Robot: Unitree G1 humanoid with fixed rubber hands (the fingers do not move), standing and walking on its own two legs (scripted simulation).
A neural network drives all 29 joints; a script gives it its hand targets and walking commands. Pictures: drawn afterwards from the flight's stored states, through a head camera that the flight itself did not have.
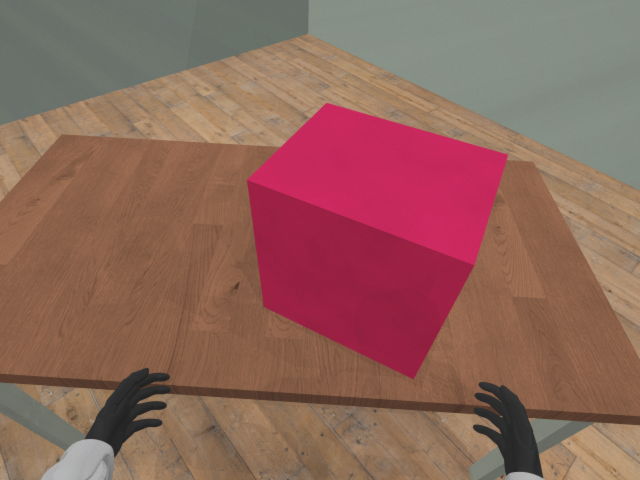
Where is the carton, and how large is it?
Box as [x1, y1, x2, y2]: [247, 103, 507, 378]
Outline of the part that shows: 326,103 247,179 263,303 265,307 413,378 474,264 507,154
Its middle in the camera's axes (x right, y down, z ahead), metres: +0.08 +0.00 +0.59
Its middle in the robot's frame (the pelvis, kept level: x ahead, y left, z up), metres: +0.45 -0.02 +0.03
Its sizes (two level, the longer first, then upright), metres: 0.273 0.216 0.283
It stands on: a table, 0.67 m high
